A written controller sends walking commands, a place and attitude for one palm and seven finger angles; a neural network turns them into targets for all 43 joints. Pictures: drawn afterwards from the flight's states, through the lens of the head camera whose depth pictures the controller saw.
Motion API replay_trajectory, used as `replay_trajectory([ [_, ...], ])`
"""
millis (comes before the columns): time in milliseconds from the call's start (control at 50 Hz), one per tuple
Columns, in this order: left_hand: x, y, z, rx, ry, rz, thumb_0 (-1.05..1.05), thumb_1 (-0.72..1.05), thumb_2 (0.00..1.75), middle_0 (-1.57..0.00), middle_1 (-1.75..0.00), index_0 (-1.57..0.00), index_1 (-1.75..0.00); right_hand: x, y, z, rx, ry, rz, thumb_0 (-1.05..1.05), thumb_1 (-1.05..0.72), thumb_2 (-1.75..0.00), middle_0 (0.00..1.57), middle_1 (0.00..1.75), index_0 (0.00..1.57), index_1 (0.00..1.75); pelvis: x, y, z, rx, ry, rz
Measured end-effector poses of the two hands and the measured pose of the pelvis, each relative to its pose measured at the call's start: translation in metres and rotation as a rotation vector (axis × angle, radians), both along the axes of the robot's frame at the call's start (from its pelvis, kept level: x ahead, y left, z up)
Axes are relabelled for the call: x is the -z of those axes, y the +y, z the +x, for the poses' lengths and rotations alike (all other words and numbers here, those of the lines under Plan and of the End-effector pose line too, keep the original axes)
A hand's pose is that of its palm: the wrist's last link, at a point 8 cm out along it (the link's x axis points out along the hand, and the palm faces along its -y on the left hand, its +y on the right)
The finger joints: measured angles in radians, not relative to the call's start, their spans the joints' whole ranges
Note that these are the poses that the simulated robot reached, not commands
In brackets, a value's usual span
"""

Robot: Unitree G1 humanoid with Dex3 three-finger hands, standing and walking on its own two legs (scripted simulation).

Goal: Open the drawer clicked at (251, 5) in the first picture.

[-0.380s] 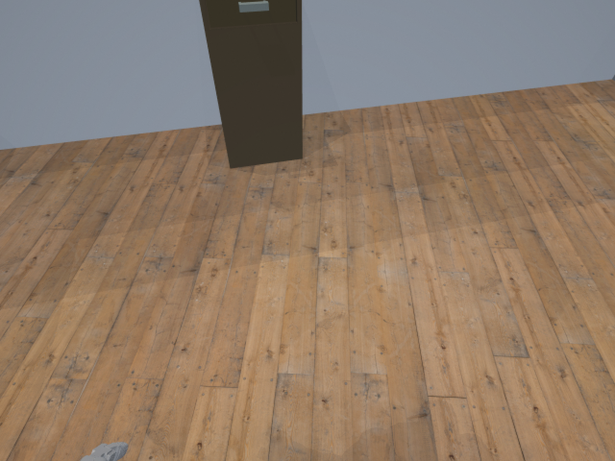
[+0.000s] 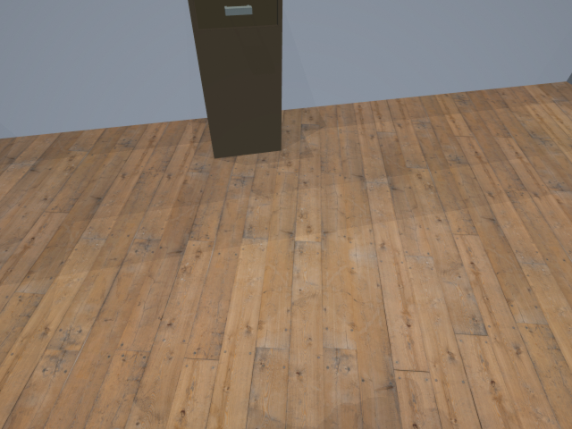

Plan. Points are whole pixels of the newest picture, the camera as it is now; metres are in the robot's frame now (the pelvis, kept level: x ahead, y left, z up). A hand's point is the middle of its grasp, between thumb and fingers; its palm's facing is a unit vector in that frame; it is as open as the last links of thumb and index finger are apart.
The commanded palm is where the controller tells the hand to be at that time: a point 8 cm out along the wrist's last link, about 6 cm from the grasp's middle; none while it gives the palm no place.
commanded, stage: stand and wait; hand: left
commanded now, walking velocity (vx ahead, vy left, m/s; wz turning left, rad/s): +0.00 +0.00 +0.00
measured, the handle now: (237, 9) +1.66 +0.31 +0.01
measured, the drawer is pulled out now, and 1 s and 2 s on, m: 0.00 0.00 0.00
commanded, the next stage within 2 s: look at it before walking up in 0.66 s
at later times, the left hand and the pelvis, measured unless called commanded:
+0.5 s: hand out of the picture +0.06 +0.25 -0.15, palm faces -0.03 -0.94 -0.34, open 7.4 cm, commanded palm none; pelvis -0.02 +0.00 +0.00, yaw +0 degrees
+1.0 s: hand out of the picture +0.06 +0.25 -0.15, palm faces -0.03 -0.94 -0.33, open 7.4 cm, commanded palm none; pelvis -0.01 +0.00 +0.00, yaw +0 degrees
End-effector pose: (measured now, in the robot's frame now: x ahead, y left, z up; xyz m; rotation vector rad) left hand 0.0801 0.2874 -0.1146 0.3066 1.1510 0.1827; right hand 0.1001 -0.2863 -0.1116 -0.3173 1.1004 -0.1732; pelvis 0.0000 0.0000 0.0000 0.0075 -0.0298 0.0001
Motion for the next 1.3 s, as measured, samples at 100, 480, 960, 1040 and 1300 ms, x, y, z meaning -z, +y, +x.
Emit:
replay_trajectory([
  [100,0.001,0.003,-0.015,-0.011,0.038,0.006,0.01,0.9,0.9,-0.2,-0.3,-0.21,-0.3,0.002,-0.006,-0.018,0.018,0.046,-0.008,0.0,-0.9,-0.9,0.2,0.3,0.21,0.3,-0.001,-0.001,-0.004,0.001,-0.002,-0.001],
  [480,-0.001,0.006,-0.03,-0.008,0.053,0.011,0.01,0.9,0.9,-0.2,-0.3,-0.21,-0.3,0.005,-0.007,-0.055,0.049,0.104,-0.001,0.0,-0.9,-0.9,0.2,0.3,0.21,0.3,-0.004,0.0,-0.017,0.006,-0.013,-0.002],
  [960,0.002,0.005,-0.031,-0.01,0.077,0.005,0.01,0.9,0.9,-0.2,-0.3,-0.21,-0.3,0.005,-0.006,-0.051,0.051,0.116,-0.001,0.0,-0.9,-0.9,0.2,0.3,0.21,0.3,-0.005,0.001,-0.013,0.006,-0.002,-0.003],
  [1040,0.001,0.005,-0.029,-0.009,0.074,0.006,0.01,0.9,0.9,-0.2,-0.3,-0.21,-0.3,0.004,-0.006,-0.046,0.047,0.107,-0.002,0.0,-0.9,-0.9,0.2,0.3,0.21,0.3,-0.005,0.001,-0.012,0.007,-0.002,-0.003],
  [1300,0.0,0.006,-0.02,-0.005,0.068,0.009,0.01,0.9,0.9,-0.2,-0.3,-0.21,-0.3,0.002,-0.006,-0.033,0.039,0.097,-0.004,0.0,-0.9,-0.9,0.2,0.3,0.21,0.3,-0.005,0.001,-0.006,0.007,0.003,-0.004],
])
